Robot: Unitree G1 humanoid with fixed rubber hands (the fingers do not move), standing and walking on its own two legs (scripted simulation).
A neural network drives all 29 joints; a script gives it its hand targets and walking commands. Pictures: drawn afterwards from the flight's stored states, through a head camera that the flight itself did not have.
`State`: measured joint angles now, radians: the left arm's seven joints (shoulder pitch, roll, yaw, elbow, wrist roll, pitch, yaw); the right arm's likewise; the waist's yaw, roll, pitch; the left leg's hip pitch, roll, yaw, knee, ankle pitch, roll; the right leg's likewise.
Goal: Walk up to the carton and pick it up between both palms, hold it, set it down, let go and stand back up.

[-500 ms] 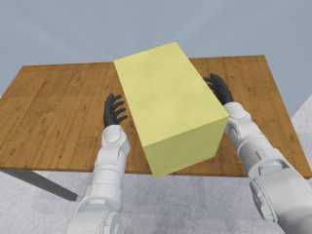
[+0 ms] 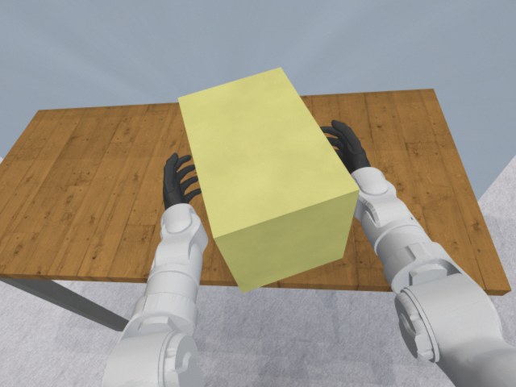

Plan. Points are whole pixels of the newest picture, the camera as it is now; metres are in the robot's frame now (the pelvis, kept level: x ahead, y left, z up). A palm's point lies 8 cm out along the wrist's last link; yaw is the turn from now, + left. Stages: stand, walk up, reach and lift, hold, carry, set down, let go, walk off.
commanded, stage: reach and lift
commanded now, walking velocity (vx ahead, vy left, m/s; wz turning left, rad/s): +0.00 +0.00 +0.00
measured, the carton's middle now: (261, 179) +0.45 +0.07 +0.05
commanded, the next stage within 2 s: none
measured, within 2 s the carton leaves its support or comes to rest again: leaves its support in 1.46 s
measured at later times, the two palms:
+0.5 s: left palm (180, 205) +0.38 +0.19 +0.06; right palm (350, 166) +0.46 -0.07 +0.07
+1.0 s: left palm (177, 205) +0.38 +0.20 +0.06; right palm (348, 172) +0.45 -0.07 +0.07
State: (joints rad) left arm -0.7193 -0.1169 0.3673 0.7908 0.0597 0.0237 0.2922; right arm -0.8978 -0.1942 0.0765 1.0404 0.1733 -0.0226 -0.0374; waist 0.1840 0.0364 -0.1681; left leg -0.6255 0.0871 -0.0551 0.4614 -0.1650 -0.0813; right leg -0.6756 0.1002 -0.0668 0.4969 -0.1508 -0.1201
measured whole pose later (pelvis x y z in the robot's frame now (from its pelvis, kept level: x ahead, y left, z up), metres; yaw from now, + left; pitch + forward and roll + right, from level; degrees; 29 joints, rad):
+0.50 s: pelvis +0.01 -0.01 +0.01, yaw +1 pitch +17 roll +2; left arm -0.70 -0.18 0.61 0.81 0.27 -0.09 0.21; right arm -0.87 -0.07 -0.10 1.06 -0.13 -0.15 0.01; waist 0.15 0.06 -0.14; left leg -0.51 0.09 -0.06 0.33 -0.12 -0.07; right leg -0.57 0.11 -0.07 0.40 -0.12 -0.11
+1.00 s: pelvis +0.01 +0.03 +0.02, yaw -2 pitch +16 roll +0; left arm -0.65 -0.22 0.58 0.78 0.27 -0.15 0.23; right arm -0.82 -0.09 -0.07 1.08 -0.09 -0.25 0.01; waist 0.12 0.04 -0.13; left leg -0.47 0.08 -0.01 0.30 -0.11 -0.08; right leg -0.50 0.10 -0.02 0.28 -0.05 -0.09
